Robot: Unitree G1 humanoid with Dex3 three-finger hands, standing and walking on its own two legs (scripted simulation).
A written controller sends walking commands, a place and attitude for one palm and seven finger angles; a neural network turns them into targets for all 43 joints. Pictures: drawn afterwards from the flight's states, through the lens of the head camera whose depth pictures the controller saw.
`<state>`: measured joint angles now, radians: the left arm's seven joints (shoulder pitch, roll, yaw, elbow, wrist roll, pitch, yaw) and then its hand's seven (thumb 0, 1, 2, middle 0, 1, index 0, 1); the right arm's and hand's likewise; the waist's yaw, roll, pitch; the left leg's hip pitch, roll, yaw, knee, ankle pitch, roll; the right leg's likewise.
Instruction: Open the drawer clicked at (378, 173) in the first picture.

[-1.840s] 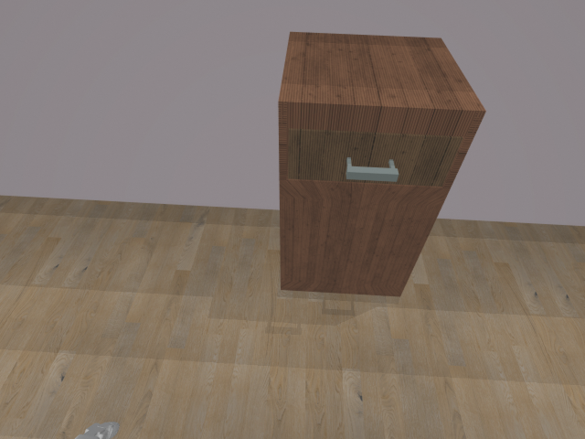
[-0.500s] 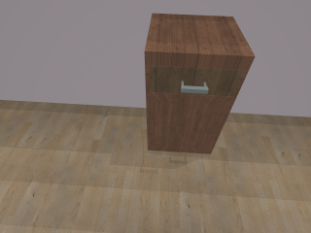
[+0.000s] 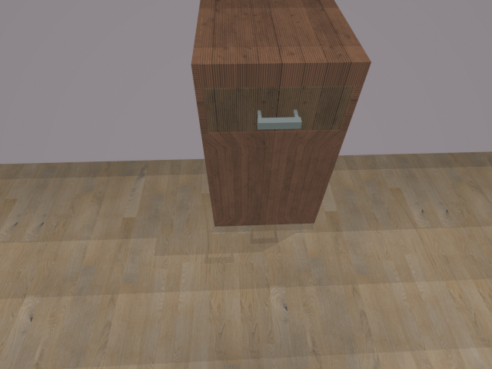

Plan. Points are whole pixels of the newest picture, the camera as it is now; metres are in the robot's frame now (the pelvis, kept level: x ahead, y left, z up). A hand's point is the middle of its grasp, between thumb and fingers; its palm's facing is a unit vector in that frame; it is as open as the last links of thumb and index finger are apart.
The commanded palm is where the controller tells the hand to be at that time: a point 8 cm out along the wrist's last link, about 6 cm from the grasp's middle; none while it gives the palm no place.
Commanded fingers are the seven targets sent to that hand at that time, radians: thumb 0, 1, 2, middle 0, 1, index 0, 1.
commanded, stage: walk to a spot facing it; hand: left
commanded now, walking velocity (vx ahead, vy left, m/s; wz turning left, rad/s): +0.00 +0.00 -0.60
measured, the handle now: (278, 118) +0.79 -0.03 -0.09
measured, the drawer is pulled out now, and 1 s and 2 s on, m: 0.00 0.00 0.00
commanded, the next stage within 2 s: none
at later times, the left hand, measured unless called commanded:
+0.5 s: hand out of the picture +0.08 +0.18 -0.15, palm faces -0.18 -0.95 -0.25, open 7.4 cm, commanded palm none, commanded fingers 0.00 0.90 0.90 -0.20 -0.30 -0.20 -0.30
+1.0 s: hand (133, 356) +0.16 +0.23 -0.17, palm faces -0.52 -0.83 -0.19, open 7.4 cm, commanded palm none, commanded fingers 0.00 0.90 0.90 -0.20 -0.30 -0.20 -0.30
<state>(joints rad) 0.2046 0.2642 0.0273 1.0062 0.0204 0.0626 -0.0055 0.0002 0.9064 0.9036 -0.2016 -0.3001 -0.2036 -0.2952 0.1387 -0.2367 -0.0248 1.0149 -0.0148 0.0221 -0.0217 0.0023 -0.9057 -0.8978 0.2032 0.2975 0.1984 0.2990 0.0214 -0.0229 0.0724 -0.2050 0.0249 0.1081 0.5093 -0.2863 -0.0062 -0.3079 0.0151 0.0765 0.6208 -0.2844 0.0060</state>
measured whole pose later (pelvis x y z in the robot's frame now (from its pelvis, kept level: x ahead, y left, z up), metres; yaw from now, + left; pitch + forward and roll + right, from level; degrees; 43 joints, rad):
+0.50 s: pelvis -0.01 -0.01 +0.01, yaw -15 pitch +2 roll +1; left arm 0.27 0.19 0.06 0.93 0.02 0.04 0.00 0.00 0.90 0.90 -0.20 -0.30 -0.21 -0.30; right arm 0.09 -0.24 -0.07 0.93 -0.01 0.05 -0.03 0.00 -0.91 -0.90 0.20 0.30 0.20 0.30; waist 0.04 0.01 0.06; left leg -0.44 0.03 -0.04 0.94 -0.38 -0.07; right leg -0.29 0.11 0.16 0.44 -0.16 -0.05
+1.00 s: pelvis -0.01 +0.08 +0.01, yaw -35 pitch -1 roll -3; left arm 0.22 0.27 0.10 0.94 0.03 0.10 -0.03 0.00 0.91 0.90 -0.20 -0.30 -0.20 -0.29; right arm 0.28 -0.18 -0.03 0.93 -0.02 0.00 -0.04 0.00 -0.90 -0.90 0.20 0.30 0.20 0.30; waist 0.00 -0.04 0.04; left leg -0.18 0.06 0.20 0.44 -0.25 0.07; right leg -0.48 -0.04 0.04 1.09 -0.34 0.10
